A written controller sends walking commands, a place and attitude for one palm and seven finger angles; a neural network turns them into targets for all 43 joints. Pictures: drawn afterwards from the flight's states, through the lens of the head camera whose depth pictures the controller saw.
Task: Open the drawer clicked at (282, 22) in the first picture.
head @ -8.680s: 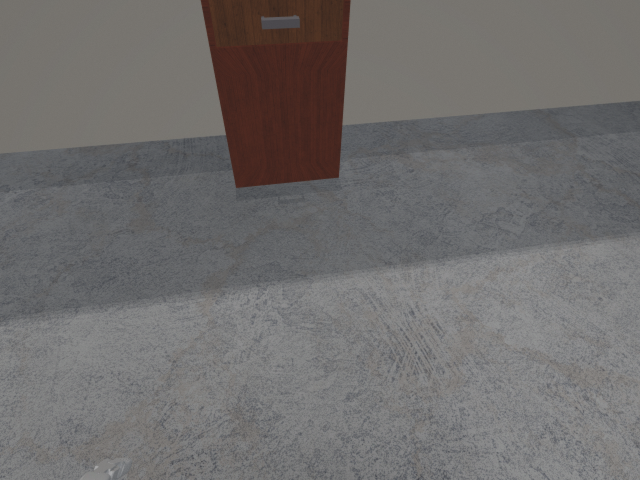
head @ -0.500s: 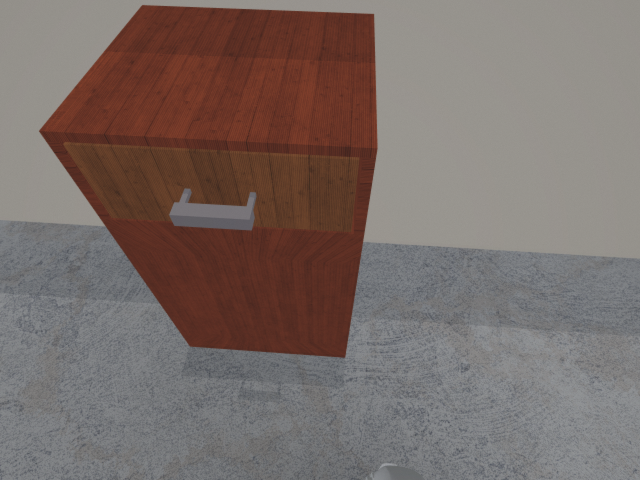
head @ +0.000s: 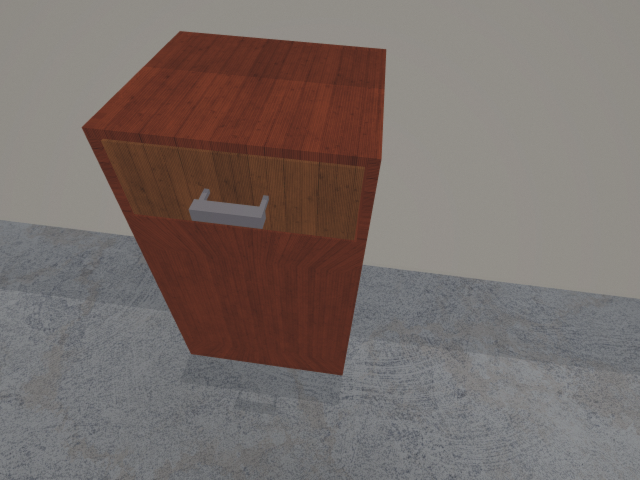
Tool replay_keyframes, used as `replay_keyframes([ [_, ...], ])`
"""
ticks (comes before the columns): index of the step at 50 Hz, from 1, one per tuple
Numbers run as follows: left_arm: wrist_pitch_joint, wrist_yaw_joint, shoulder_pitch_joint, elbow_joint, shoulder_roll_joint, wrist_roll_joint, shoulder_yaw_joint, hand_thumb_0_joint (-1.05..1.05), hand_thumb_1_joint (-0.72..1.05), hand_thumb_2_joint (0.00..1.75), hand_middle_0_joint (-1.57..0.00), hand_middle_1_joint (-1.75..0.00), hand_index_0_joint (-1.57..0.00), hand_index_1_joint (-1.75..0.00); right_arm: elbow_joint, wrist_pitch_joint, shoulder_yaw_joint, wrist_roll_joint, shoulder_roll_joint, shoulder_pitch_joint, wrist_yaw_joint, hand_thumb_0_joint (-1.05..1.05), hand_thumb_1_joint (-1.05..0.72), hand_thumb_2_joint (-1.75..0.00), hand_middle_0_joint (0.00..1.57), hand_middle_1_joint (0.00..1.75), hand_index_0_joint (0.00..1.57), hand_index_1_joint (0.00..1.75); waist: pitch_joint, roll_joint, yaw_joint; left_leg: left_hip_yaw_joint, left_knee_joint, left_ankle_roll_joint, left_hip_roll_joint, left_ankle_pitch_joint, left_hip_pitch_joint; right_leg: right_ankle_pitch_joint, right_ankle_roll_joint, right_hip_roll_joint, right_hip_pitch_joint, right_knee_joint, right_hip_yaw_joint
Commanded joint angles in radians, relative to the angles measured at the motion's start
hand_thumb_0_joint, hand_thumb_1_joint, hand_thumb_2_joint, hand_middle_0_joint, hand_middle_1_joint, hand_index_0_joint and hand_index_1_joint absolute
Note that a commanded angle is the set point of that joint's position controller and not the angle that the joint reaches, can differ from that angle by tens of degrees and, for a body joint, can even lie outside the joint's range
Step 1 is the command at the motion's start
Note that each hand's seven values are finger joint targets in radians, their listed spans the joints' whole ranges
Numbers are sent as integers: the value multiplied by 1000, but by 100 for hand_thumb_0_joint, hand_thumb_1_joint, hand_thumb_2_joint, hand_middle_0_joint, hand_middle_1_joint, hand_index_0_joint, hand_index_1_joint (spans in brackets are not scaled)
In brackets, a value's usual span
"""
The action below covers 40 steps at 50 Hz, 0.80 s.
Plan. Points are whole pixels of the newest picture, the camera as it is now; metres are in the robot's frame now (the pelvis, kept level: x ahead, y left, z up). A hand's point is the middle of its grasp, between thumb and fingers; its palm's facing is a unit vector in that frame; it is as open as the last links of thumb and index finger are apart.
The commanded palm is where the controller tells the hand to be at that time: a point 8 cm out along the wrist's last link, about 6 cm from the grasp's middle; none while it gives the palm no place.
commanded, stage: come to a stop and stand still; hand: left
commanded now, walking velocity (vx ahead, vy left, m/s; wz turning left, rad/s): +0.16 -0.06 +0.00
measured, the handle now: (231, 205) +0.56 +0.22 -0.02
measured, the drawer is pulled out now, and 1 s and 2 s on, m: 0.00 0.00 0.00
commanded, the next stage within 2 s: look again from close up in 0.26 s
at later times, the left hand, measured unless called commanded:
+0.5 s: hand out of the picture +0.02 +0.16 -0.18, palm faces -0.05 -0.97 -0.24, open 7.3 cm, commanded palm none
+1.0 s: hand out of the picture +0.04 +0.14 -0.16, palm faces -0.01 -0.96 -0.27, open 7.3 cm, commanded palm +0.12 +0.19 -0.06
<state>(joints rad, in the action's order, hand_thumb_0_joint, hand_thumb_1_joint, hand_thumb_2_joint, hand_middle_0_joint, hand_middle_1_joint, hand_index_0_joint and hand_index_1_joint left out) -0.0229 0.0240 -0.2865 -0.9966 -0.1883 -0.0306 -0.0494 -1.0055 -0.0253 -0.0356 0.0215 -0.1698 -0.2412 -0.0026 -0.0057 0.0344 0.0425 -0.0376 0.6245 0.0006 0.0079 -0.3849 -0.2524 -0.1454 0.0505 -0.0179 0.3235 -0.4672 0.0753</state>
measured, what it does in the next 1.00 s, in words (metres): steps on the spot: left foot, then right foot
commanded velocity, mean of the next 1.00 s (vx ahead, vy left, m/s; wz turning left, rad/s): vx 0.02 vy -0.04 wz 0.00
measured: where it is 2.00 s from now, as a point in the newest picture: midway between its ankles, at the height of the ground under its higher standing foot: outside the picture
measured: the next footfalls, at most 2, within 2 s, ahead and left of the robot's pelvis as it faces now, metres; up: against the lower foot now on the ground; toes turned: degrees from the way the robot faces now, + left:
left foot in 0.04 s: +0.01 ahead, +0.12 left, +0.00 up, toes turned -1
right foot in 0.44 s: +0.07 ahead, -0.14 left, +0.00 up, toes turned -1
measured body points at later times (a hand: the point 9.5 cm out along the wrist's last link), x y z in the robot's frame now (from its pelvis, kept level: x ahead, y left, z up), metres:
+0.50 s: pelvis +0.01 -0.01 -0.02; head +0.04 -0.04 +0.43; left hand +0.03 +0.21 -0.17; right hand -0.06 -0.21 -0.19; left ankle -0.02 +0.12 -0.74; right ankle +0.03 -0.14 -0.74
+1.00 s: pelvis +0.02 -0.05 -0.01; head +0.03 -0.08 +0.44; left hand +0.04 +0.19 -0.14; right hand +0.02 -0.27 -0.18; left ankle -0.03 +0.12 -0.73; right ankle +0.03 -0.14 -0.74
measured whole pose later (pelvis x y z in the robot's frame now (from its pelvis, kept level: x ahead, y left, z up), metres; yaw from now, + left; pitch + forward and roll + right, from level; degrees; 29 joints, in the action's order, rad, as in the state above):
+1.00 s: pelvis +0.02 -0.05 -0.01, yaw -1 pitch -2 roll +1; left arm -0.02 0.04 -0.31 -0.97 -0.14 -0.05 0.00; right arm -1.05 0.01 0.00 0.01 -0.19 -0.31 0.03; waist -0.04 -0.05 0.01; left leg -0.01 0.55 0.03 0.07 -0.32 -0.15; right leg -0.28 0.03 0.00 0.26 -0.57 0.02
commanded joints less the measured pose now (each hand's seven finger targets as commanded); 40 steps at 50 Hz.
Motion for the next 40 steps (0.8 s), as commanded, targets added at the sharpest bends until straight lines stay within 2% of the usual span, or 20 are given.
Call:
replay_keyframes([
  [1, 5, -3, 25, 60, -82, 8, -15, 0, 90, 90, -20, -30, -20, -30, -46, 28, -7, 7, -81, -293, 18, 0, -90, -90, 20, 30, 20, 30, -19, -114, -98, 142, -372, -56, 103, -122, 235, -464, -4, -48, 231, -5, -114],
  [2, 7, -9, 18, 75, -20, 10, -3, 0, 90, 90, -20, -30, -20, -30, -26, 30, -16, 20, -148, -280, 23, 0, -90, -90, 20, 30, 20, 30, -91, -354, -93, 413, -527, -128, 306, -336, 148, -380, -30, 35, 334, -259, 15],
  [3, 10, -12, 63, 89, -40, 4, -7, 0, 90, 90, -20, -30, -20, -30, -1, 26, -16, 17, -168, -238, 29, 0, -90, -90, 20, 30, 20, 30, -183, -265, -95, 482, -582, -203, 379, -365, -6, -335, -17, 10, 352, -400, -47],
  [5, 12, -27, 8, 41, -31, -8, -15, 0, 90, 90, -20, -30, -20, -30, 9, 42, 4, 15, -112, -119, 32, 0, -90, -90, 20, 30, 20, 30, -163, -183, -25, 359, -550, -171, 279, -248, -74, -201, -12, -1, 277, -548, -89],
  [6, 17, -34, -25, 24, -28, -6, -11, 0, 90, 90, -20, -30, -20, -30, 11, 55, 12, 10, -94, -114, 34, 0, -90, -90, 20, 30, 20, 30, -143, -154, -15, 300, -532, -157, 253, -167, -64, -155, -15, -2, 277, -601, -83],
  [8, 23, -38, -34, 3, -7, -4, -9, 0, 90, 90, -20, -30, -20, -30, -8, 73, 21, 5, -75, -169, 39, 0, -90, -90, 20, 30, 20, 30, -128, -118, -31, 229, -499, -153, 214, 10, 14, -97, -31, -2, 313, -675, -76],
  [11, 25, -33, -16, -2, -9, -3, -6, 0, 90, 90, -20, -30, -20, -30, -46, 85, 28, 5, -59, -259, 49, 0, -90, -90, 20, 30, 20, 30, -98, -120, -54, 210, -444, -172, 235, 262, 119, -103, -46, -21, 365, -682, -74],
  [15, 24, -25, 37, 14, 18, 11, 10, 0, 90, 90, -20, -30, -20, -30, -71, 81, 22, 17, -71, -279, 53, 0, -90, -90, 20, 30, 20, 30, -65, -156, -72, 168, -369, -195, 254, 517, 127, -215, -52, -36, 230, -424, -45],
  [17, 28, -20, 44, 12, 36, 16, 16, 0, 90, 90, -20, -30, -20, -30, -84, 70, 18, 20, -75, -279, 52, 0, -90, -90, 20, 30, 20, 30, -64, -193, -78, 161, -340, -186, 244, 505, 76, -273, -45, -11, 109, -284, -18],
  [18, 38, 18, -91, -97, -27, 18, 28, 0, 90, 90, -20, -30, -20, -30, -41, 80, 0, -2, -159, -79, 33, 0, -90, -90, 20, 30, 20, 30, -71, -251, 20, 66, -189, -117, 257, 361, -161, -70, 4, -112, -81, -262, -119],
  [19, 37, 9, -175, -76, -74, 11, 30, 0, 90, 90, -20, -30, -20, -30, 26, 62, 18, 5, -43, -43, 18, 0, -90, -90, 20, 30, 20, 30, -110, -24, 59, -2, -110, -44, 93, -75, -268, -255, -20, -66, -110, -25, -140],
  [20, 52, 11, -185, -64, -92, 6, 13, 0, 90, 90, -20, -30, -20, -30, 22, 64, 24, 7, -21, -134, 20, 0, -90, -90, 20, 30, 20, 30, -16, 5, 2, 3, 37, -24, 4, -39, -163, -176, 46, -193, -63, 70, -368],
  [21, 67, 7, -132, -61, -133, 13, 8, 0, 90, 90, -20, -30, -20, -30, 9, 57, 37, 11, 28, -211, 19, 0, -90, -90, 20, 30, 20, 30, 57, 70, -38, -6, 148, -24, 2, -95, -141, -139, 99, -264, -109, 138, -412],
  [22, 64, 6, -85, -52, -128, 10, 8, 0, 90, 90, -20, -30, -20, -30, 4, 54, 33, 7, 32, -243, 16, 0, -90, -90, 20, 30, 20, 30, 116, 27, -66, -4, 148, -26, 9, -102, -57, -43, 123, -242, -86, 108, -340],
  [23, 57, 3, -35, -48, -123, 5, 13, 0, 90, 90, -20, -30, -20, -30, 5, 63, 34, 3, 57, -259, 3, 0, -90, -90, 20, 30, 20, 30, 111, -12, -96, -32, 0, -19, -19, -34, 13, 34, 82, -182, -74, 16, -242],
  [25, 66, 15, -41, -79, -71, 19, 14, 0, 90, 90, -20, -30, -20, -30, -35, 56, 29, -7, -14, -264, 19, 0, -90, -90, 20, 30, 20, 30, 143, 229, -89, 52, -82, -16, 41, 155, 51, 86, 25, -100, -91, -78, -174],
  [28, 40, 10, 2, -72, -28, 20, 23, 0, 90, 90, -20, -30, -20, -30, -48, 55, 25, -2, -48, -207, 31, 0, -90, -90, 20, 30, 20, 30, -90, -145, -66, 92, -174, -35, 119, 322, -30, -62, -19, -32, -17, -105, -106],
  [30, 45, 9, -19, -79, -37, 21, 23, 0, 90, 90, -20, -30, -20, -30, -36, 49, 28, -1, -42, -179, 35, 0, -90, -90, 20, 30, 20, 30, -137, -124, -57, 74, -174, -30, 97, 305, -52, 2, -9, -39, -29, -74, -123],
  [32, 50, 7, -29, -94, -44, 21, 24, 0, 90, 90, -20, -30, -20, -30, -42, 46, 28, -3, -40, -190, 38, 0, -90, -90, 20, 30, 20, 30, -123, -48, -66, 54, -161, -19, 82, 275, -10, 73, -7, -54, -36, -42, -139],
  [40, 55, 5, -10, -81, -75, 21, 12, 0, 90, 90, -20, -30, -20, -30, -54, 38, 26, -4, -54, -170, 38, 0, -90, -90, 20, 30, 20, 30, -56, 43, -72, 25, -172, -4, 55, 209, 63, 135, 0, -88, -91, 16, -157],
])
